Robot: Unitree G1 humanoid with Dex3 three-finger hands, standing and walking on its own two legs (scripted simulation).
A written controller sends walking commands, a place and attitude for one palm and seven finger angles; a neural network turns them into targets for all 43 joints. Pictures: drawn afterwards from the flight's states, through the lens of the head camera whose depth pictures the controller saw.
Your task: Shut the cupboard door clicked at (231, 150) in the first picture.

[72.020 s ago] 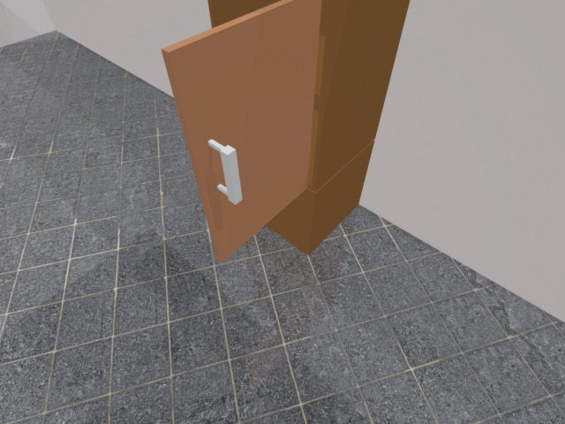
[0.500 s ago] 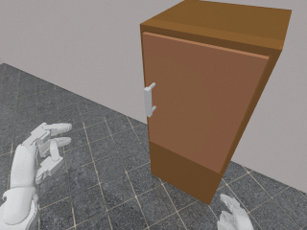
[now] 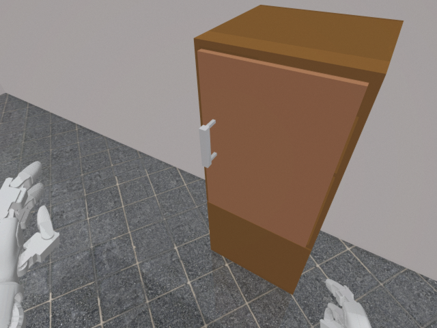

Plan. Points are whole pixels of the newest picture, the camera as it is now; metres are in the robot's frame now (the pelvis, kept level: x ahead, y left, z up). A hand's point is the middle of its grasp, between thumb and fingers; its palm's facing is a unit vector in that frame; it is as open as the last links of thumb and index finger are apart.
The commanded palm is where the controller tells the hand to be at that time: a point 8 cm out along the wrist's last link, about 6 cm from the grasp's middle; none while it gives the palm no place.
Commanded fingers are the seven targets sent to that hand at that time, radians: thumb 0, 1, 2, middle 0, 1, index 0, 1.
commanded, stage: step back with the hand held close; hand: left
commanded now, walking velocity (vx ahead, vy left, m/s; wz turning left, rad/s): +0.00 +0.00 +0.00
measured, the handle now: (209, 143) +0.63 +0.11 -0.02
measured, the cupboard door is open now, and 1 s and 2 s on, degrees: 0 0 0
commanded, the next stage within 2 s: stop stepping back and stand still in 1.54 s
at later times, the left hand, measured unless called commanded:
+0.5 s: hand (58, 224) +0.20 +0.26 +0.16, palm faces +0.35 -0.79 -0.51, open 7.4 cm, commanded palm +0.14 +0.31 +0.17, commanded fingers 0.00 0.90 0.90 -0.20 -0.30 -0.20 -0.30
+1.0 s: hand out of the picture +0.11 +0.29 +0.16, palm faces +0.48 -0.75 -0.46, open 7.4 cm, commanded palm +0.04 +0.32 +0.17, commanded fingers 0.00 0.90 0.90 -0.20 -0.30 -0.20 -0.30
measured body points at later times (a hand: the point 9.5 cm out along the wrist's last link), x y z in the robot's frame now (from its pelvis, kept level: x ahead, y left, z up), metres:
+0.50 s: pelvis -0.01 +0.01 -0.01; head +0.00 -0.01 +0.44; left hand +0.18 +0.30 +0.19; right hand +0.16 -0.25 -0.09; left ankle +0.00 +0.08 -0.74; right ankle -0.01 -0.10 -0.74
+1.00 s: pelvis -0.09 +0.02 -0.02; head -0.08 +0.03 +0.43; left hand +0.08 +0.33 +0.19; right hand +0.08 -0.22 -0.10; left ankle +0.00 +0.08 -0.74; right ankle -0.05 -0.11 -0.74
